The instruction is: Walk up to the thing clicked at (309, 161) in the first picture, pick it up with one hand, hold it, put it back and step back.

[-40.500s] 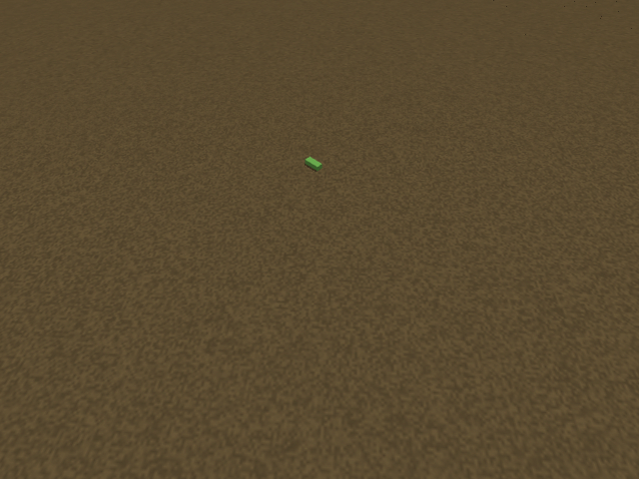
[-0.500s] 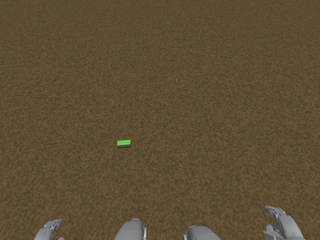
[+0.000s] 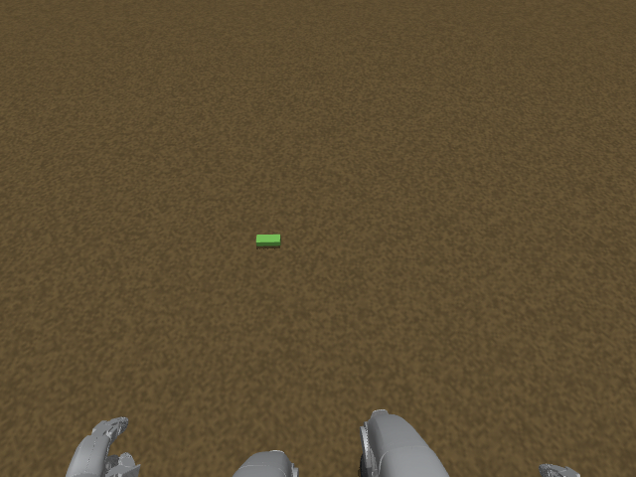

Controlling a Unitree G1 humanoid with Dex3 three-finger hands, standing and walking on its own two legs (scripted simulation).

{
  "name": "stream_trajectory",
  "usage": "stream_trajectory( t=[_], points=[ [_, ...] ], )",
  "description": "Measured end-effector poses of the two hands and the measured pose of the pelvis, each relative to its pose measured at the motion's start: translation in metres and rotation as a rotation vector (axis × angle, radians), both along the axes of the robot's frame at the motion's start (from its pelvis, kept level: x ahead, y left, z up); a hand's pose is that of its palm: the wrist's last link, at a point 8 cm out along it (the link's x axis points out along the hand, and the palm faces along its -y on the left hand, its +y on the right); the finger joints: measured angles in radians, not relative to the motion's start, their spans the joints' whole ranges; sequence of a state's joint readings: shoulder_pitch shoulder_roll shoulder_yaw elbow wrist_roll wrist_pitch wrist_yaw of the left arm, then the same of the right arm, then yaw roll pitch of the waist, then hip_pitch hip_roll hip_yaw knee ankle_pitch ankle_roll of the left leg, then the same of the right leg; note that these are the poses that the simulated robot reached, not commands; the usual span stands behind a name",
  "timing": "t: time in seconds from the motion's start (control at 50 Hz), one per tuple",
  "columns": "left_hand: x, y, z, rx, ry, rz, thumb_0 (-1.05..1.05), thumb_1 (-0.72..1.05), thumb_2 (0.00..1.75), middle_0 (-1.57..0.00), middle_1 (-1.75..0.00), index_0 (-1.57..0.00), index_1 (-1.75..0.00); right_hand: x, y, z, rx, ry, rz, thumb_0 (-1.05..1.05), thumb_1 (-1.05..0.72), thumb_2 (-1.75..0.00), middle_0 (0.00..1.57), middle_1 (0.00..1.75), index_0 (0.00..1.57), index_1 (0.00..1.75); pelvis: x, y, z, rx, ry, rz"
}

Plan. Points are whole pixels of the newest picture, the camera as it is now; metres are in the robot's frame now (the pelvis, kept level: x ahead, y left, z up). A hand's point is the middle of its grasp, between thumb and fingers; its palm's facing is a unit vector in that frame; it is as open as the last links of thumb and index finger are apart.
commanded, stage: step back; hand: left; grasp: from above
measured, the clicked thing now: (268, 240) +0.91 +0.20 -0.74
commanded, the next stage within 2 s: stand in 1.40 s
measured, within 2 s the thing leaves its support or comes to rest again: neither
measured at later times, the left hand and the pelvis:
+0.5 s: hand out of the picture -0.08 +0.28 -0.13, palm faces +0.02 -0.90 -0.44, open 7.4 cm; pelvis -0.16 -0.01 +0.00, yaw +0 degrees
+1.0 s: hand out of the picture -0.09 +0.26 -0.14, palm faces +0.02 -0.93 -0.37, open 7.4 cm; pelvis -0.15 +0.00 +0.01, yaw +0 degrees
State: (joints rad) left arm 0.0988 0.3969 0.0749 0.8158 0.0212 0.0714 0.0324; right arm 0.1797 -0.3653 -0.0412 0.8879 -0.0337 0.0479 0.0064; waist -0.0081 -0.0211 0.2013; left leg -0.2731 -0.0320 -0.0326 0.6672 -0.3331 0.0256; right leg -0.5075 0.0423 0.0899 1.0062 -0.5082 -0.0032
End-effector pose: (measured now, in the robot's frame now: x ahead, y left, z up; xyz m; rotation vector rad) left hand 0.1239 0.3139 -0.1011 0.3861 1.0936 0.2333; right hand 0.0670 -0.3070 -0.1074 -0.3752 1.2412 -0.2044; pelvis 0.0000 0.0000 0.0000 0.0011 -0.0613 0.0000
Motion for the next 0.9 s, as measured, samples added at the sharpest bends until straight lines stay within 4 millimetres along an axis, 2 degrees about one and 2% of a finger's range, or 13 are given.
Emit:
stream_trajectory(
  t=[0.12, 0.24, 0.32, 0.4, 0.52, 0.56, 0.64, 0.76, 0.9],
  points=[
    [-0.055, -0.004, 0.001, -0.021, 0.03, 0.009, 0.0, 0.9, 0.9, -0.21, -0.3, -0.21, -0.3, -0.022, -0.001, 0.014, -0.011, -0.062, 0.008, 0.01, -0.9, -0.9, 0.2, 0.3, 0.21, 0.3, -0.04, -0.004, 0.007, -0.019, 0.017, -0.034],
    [-0.121, -0.014, -0.006, 0.011, 0.094, -0.02, 0.0, 0.9, 0.9, -0.21, -0.3, -0.21, -0.3, -0.04, -0.018, 0.002, 0.004, -0.16, 0.008, 0.01, -0.9, -0.9, 0.2, 0.3, 0.21, 0.3, -0.091, -0.014, -0.005, -0.022, 0.02, -0.086],
    [-0.169, -0.021, 0.001, 0.012, 0.126, -0.011, 0.0, 0.9, 0.9, -0.21, -0.3, -0.21, -0.3, -0.071, -0.022, 0.0, 0.019, -0.152, -0.025, 0.01, -0.91, -0.9, 0.2, 0.3, 0.21, 0.3, -0.118, -0.018, -0.001, -0.004, 0.01, -0.09],
    [-0.199, -0.016, 0.01, 0.025, 0.119, 0.017, 0.0, 0.9, 0.9, -0.21, -0.3, -0.21, -0.3, -0.112, -0.023, -0.002, 0.023, -0.109, -0.029, 0.01, -0.91, -0.9, 0.2, 0.3, 0.21, 0.3, -0.138, -0.015, 0.004, 0.012, 0.015, -0.062],
    [-0.218, 0.007, 0.009, 0.025, 0.034, 0.05, 0.0, 0.89, 0.9, -0.21, -0.3, -0.21, -0.3, -0.17, -0.016, -0.008, 0.005, 0.017, -0.004, 0.01, -0.91, -0.9, 0.2, 0.3, 0.21, 0.3, -0.159, -0.004, -0.001, 0.0, 0.018, 0.011],
    [-0.224, 0.015, 0.005, 0.021, 0.034, 0.055, 0.0, 0.9, 0.9, -0.21, -0.3, -0.21, -0.3, -0.185, -0.009, -0.006, 0.001, 0.031, -0.015, 0.01, -0.91, -0.9, 0.2, 0.3, 0.21, 0.3, -0.166, 0.001, -0.002, 0.028, 0.001, 0.01],
    [-0.236, 0.018, 0.004, -0.007, 0.081, 0.06, 0.0, 0.9, 0.9, -0.21, -0.3, -0.21, -0.3, -0.203, 0.002, 0.004, 0.012, 0.015, -0.033, 0.01, -0.91, -0.9, 0.2, 0.3, 0.21, 0.3, -0.17, 0.004, 0.007, 0.017, 0.006, 0.002],
    [-0.238, 0.009, 0.002, -0.027, 0.116, 0.032, 0.0, 0.9, 0.9, -0.21, -0.3, -0.21, -0.3, -0.202, 0.0, 0.008, 0.026, -0.029, -0.051, 0.01, -0.9, -0.9, 0.2, 0.3, 0.21, 0.3, -0.17, -0.003, 0.01, 0.008, 0.012, -0.026],
    [-0.23, -0.012, 0.002, -0.038, 0.07, 0.041, 0.0, 0.9, 0.9, -0.21, -0.3, -0.21, -0.3, -0.176, -0.01, 0.001, 0.028, -0.038, -0.037, 0.01, -0.91, -0.9, 0.2, 0.3, 0.21, 0.3, -0.162, -0.01, 0.008, -0.015, 0.007, -0.02]
  ],
)
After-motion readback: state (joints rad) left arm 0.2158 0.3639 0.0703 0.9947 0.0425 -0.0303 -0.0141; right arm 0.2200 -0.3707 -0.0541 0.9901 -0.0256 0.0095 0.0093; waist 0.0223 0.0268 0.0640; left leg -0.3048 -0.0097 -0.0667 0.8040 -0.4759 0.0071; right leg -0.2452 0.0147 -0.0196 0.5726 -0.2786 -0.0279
